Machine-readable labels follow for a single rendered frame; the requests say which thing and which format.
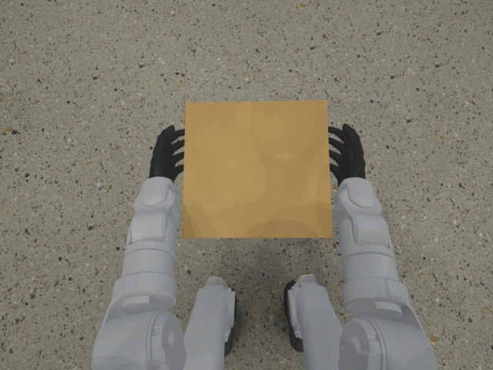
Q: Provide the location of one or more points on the right robot forearm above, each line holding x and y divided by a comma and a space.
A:
372, 287

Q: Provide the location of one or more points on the left robot foot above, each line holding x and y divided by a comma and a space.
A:
228, 345

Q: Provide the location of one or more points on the robot right upper arm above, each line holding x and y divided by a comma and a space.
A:
368, 343

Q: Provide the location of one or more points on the robot left upper arm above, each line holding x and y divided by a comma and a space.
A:
151, 340

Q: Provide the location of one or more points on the right robot shin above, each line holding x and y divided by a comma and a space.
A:
307, 278

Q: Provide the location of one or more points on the left robot forearm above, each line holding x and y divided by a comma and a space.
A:
147, 281

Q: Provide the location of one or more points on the right robot hand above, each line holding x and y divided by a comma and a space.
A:
350, 161

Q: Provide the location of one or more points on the carton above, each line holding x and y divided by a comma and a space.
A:
257, 170

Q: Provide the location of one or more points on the left robot hand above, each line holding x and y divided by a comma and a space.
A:
163, 161

